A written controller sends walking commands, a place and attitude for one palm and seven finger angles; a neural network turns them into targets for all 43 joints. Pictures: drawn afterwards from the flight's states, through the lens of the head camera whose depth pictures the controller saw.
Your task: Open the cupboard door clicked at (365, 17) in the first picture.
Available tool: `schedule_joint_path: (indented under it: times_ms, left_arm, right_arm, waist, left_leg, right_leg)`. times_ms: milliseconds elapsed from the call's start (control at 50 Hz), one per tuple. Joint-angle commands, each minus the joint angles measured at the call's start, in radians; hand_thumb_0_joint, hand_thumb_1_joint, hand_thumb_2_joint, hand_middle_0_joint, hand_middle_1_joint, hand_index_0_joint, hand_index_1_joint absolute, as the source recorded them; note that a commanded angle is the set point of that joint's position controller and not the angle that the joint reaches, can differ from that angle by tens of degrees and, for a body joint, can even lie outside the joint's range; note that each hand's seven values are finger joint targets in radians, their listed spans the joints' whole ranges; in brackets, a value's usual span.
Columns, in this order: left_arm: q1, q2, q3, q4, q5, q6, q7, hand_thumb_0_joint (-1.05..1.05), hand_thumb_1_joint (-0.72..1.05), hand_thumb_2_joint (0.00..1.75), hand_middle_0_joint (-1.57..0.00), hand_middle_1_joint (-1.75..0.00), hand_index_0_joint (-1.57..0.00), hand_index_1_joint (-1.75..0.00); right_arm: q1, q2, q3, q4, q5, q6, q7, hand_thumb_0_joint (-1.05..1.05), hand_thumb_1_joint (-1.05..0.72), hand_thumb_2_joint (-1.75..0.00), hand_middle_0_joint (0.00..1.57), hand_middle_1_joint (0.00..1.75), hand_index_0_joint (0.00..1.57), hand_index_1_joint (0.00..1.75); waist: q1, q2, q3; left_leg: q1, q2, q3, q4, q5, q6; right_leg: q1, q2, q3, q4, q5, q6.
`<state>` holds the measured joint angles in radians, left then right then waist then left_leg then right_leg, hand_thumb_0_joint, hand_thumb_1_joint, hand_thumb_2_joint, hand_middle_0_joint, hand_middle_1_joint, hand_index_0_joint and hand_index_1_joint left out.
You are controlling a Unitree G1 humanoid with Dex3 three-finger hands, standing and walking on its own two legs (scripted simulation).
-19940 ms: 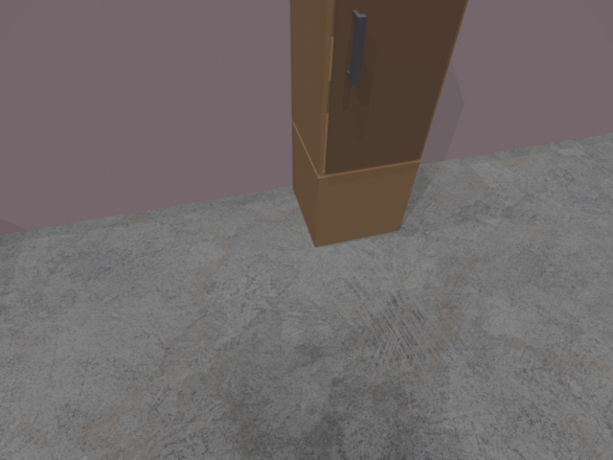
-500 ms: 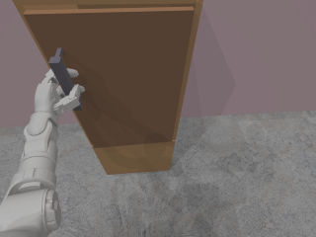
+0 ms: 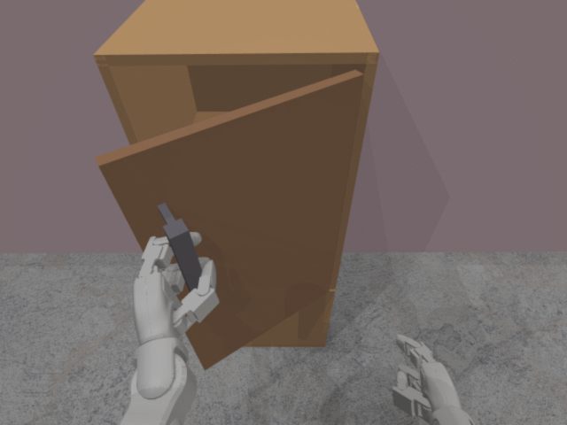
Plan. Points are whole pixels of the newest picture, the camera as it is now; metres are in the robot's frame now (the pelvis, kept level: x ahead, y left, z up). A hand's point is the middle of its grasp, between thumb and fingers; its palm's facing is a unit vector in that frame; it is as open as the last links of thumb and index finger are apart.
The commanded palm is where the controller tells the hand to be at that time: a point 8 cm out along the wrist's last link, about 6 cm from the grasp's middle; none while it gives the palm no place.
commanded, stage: pull the door open along its arc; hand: left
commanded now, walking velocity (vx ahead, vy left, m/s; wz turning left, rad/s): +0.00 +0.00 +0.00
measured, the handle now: (185, 259) +0.31 +0.15 +0.10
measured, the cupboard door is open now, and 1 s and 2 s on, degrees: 34 42 43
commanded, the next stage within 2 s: open thumb and fingers to let go in 0.30 s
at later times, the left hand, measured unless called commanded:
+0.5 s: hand (236, 313) +0.23 +0.07 +0.10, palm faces +0.44 -0.90 +0.00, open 6.9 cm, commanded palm +0.19 +0.12 +0.10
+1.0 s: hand (226, 307) +0.24 +0.08 +0.11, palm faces +0.40 -0.92 +0.01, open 13.5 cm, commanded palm +0.19 +0.12 +0.10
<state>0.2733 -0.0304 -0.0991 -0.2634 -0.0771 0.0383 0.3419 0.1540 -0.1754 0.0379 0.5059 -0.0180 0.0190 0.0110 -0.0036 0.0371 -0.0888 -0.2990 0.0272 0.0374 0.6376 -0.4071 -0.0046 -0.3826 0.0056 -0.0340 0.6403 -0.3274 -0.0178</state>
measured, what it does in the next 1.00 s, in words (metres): stands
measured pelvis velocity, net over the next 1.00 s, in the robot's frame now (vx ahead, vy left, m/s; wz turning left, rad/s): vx -0.05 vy -0.01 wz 0.06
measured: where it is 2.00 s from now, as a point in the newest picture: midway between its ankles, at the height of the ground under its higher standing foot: outside the picture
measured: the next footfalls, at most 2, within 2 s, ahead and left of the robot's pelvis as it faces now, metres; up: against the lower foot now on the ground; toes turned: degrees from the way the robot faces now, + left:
none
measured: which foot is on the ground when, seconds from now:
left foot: down 0.00-1.00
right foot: down 0.00-1.00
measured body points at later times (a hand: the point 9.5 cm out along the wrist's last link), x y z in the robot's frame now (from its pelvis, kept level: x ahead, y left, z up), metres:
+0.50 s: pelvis -0.01 -0.04 -0.01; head -0.02 -0.07 +0.44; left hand +0.20 +0.12 +0.10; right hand +0.18 -0.25 -0.10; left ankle -0.05 +0.12 -0.72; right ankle +0.00 -0.11 -0.72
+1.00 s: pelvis -0.05 -0.01 +0.00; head -0.07 -0.02 +0.45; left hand +0.21 +0.13 +0.11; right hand +0.16 -0.20 -0.08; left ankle -0.05 +0.12 -0.72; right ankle +0.00 -0.11 -0.72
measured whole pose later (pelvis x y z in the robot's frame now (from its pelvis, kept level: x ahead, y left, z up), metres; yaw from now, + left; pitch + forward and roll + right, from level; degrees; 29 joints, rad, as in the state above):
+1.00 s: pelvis -0.05 -0.01 +0.00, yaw +3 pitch -2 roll +0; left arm 0.07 -0.09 -0.23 -0.02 0.06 0.04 0.55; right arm 0.14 -0.17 0.04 0.61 -0.04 0.04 -0.03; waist 0.02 0.03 -0.02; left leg -0.25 0.01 -0.02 0.62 -0.33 -0.01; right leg -0.29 -0.01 -0.09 0.59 -0.26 -0.03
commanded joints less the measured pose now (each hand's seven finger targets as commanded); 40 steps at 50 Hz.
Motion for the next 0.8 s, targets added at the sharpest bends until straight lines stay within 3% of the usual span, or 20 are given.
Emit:
schedule_joint_path:
  times_ms: [0,60,120,140,200,260,340,380,420,520,540,580,740,780]
  left_arm:
    - [0.146,0.067,0.099,-0.347,0.104,-0.018,0.153,0.0,0.9,0.9,-0.4,-1.35,-0.4,-1.35]
    - [0.205,0.008,0.009,-0.365,0.139,-0.003,0.167,0.0,0.9,0.9,-0.4,-1.35,-0.4,-1.35]
    - [0.232,-0.018,-0.04,-0.408,0.163,-0.009,0.171,0.0,0.9,0.9,-0.4,-1.35,-0.4,-1.35]
    - [0.256,-0.053,-0.078,-0.417,0.155,-0.009,0.163,0.0,0.9,0.9,-0.4,-1.35,-0.4,-1.35]
    - [0.188,-0.089,-0.135,-0.431,0.138,-0.021,0.16,0.0,0.9,0.9,-0.4,-1.35,-0.4,-1.35]
    - [0.122,-0.133,-0.2,-0.411,0.149,-0.022,0.173,0.0,0.9,0.9,-0.4,-1.35,-0.4,-1.35]
    - [-0.082,-0.06,-0.126,-0.325,0.15,-0.051,0.192,0.0,0.9,0.9,-0.4,-1.35,-0.4,-1.35]
    - [-0.083,-0.07,-0.125,-0.276,0.145,-0.065,0.187,0.0,0.9,0.9,-0.4,-1.35,-0.4,-1.35]
    - [-0.109,-0.053,-0.104,-0.252,0.135,-0.082,0.172,0.0,0.76,0.84,-0.39,-1.34,-0.39,-1.34]
    - [-0.206,-0.031,-0.076,-0.181,0.126,-0.109,0.146,0.0,0.41,0.69,-0.36,-1.3,-0.36,-1.3]
    - [-0.194,-0.029,-0.069,-0.156,0.125,-0.111,0.143,0.0,0.34,0.66,-0.36,-1.29,-0.36,-1.29]
    - [-0.247,-0.032,-0.069,-0.136,0.119,-0.112,0.137,0.0,0.2,0.6,-0.35,-1.27,-0.35,-1.27]
    - [-0.382,-0.054,-0.078,-0.038,0.125,-0.09,0.158,0.0,-0.36,0.36,-0.31,-1.22,-0.31,-1.22]
    - [-0.418,-0.079,-0.094,-0.031,0.128,-0.086,0.17,0.0,-0.5,0.3,-0.3,-1.2,-0.3,-1.2]
  right_arm:
    - [-0.085,-0.085,-0.04,-0.163,-0.02,0.022,0.001,0.0,-0.9,-0.9,0.2,0.3,0.2,0.3]
    - [-0.108,-0.078,-0.041,-0.169,-0.023,0.048,0.008,0.0,-0.9,-0.9,0.2,0.3,0.2,0.3]
    - [-0.114,-0.069,-0.041,-0.176,-0.025,0.057,0.008,0.0,-0.9,-0.9,0.2,0.3,0.2,0.3]
    - [-0.125,-0.069,-0.042,-0.182,-0.022,0.056,0.01,0.0,-0.9,-0.9,0.2,0.3,0.2,0.3]
    - [-0.134,-0.072,-0.039,-0.179,-0.022,0.04,0.008,0.0,-0.9,-0.9,0.2,0.3,0.2,0.3]
    - [-0.131,-0.077,-0.038,-0.17,-0.024,0.014,0.01,0.0,-0.9,-0.9,0.2,0.3,0.2,0.3]
    - [-0.118,-0.079,-0.042,-0.142,-0.028,-0.005,-0.018,0.0,-0.9,-0.9,0.2,0.3,0.2,0.3]
    - [-0.113,-0.076,-0.04,-0.137,-0.032,-0.019,-0.028,0.0,-0.9,-0.9,0.2,0.3,0.2,0.3]
    - [-0.11,-0.075,-0.04,-0.128,-0.032,-0.028,-0.038,0.0,-0.9,-0.9,0.2,0.3,0.2,0.3]
    - [-0.121,-0.074,-0.036,-0.105,-0.032,-0.043,-0.053,0.0,-0.9,-0.9,0.2,0.3,0.2,0.3]
    - [-0.122,-0.074,-0.038,-0.1,-0.031,-0.044,-0.054,0.0,-0.9,-0.9,0.2,0.3,0.2,0.3]
    - [-0.136,-0.074,-0.033,-0.096,-0.029,-0.044,-0.056,0.0,-0.9,-0.9,0.2,0.3,0.2,0.3]
    - [-0.16,-0.073,-0.031,-0.08,-0.022,-0.048,-0.057,0.0,-0.9,-0.9,0.2,0.3,0.2,0.3]
    - [-0.167,-0.072,-0.029,-0.081,-0.023,-0.046,-0.055,0.0,-0.9,-0.9,0.2,0.3,0.2,0.3]
  waist:
    - [0.075,-0.044,-0.158]
    - [0.065,-0.062,-0.121]
    - [0.059,-0.073,-0.137]
    - [0.054,-0.075,-0.123]
    - [0.037,-0.078,-0.108]
    - [0.021,-0.075,-0.097]
    - [0.008,-0.107,-0.079]
    - [0.019,-0.122,-0.093]
    - [0.022,-0.159,-0.108]
    - [0.024,-0.138,-0.093]
    - [0.029,-0.16,-0.09]
    - [0.023,-0.126,-0.074]
    - [0.021,-0.131,-0.027]
    - [0.022,-0.117,-0.041]
  left_leg:
    - [-0.033,-0.021,-0.002,-0.041,0.442,0.004]
    - [-0.032,-0.018,-0.013,-0.021,0.438,0.007]
    - [-0.021,-0.023,-0.015,0.001,0.443,0.01]
    - [-0.018,-0.02,-0.019,0.008,0.441,0.011]
    - [-0.014,-0.028,-0.026,0.022,0.393,0.014]
    - [-0.013,-0.032,-0.04,0.039,0.37,0.017]
    - [-0.023,-0.047,-0.046,0.035,0.293,0.021]
    - [-0.022,-0.053,-0.045,0.032,0.277,0.023]
    - [-0.027,-0.056,-0.044,0.023,0.26,0.024]
    - [-0.015,-0.054,-0.046,-0.008,0.22,0.027]
    - [-0.014,-0.051,-0.048,-0.015,0.215,0.029]
    - [-0.006,-0.052,-0.043,-0.028,0.192,0.029]
    - [0.021,-0.048,-0.046,-0.073,0.125,0.029]
    - [0.029,-0.051,-0.043,-0.082,0.123,0.029]
  right_leg:
    - [0.265,-0.01,-0.007,-0.027,0.499,-0.025]
    - [0.243,-0.008,-0.002,-0.026,0.506,-0.026]
    - [0.252,-0.011,0.014,-0.023,0.551,-0.025]
    - [0.244,-0.011,0.011,-0.029,0.548,-0.026]
    - [0.219,-0.023,0.014,-0.036,0.541,-0.01]
    - [0.188,-0.035,0.015,-0.039,0.516,-0.004]
    - [0.16,-0.046,0.044,-0.086,0.39,0.006]
    - [0.17,-0.059,0.057,-0.103,0.373,0.015]
    - [0.19,-0.069,0.076,-0.124,0.358,0.024]
    - [0.184,-0.078,0.097,-0.173,0.219,0.02]
    - [0.187,-0.075,0.093,-0.183,0.193,0.019]
    - [0.172,-0.079,0.099,-0.205,0.124,0.017]
    - [0.133,-0.067,0.074,-0.261,-0.08,0.004]
    - [0.133,-0.063,0.063,-0.254,-0.081,0.001]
